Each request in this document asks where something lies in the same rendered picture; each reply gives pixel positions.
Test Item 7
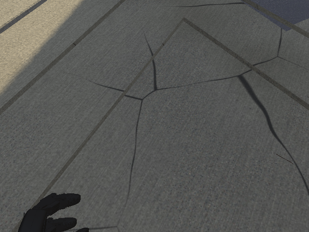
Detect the robot left hand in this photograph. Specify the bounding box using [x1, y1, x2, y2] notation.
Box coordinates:
[17, 192, 89, 232]

